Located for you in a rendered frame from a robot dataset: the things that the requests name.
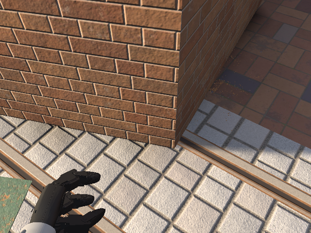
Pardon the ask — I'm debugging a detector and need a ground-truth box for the robot left forearm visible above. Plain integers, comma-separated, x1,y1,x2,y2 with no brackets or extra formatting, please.
19,222,56,233

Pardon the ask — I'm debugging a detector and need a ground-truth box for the left robot hand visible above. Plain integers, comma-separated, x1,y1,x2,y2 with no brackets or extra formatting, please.
29,169,106,233

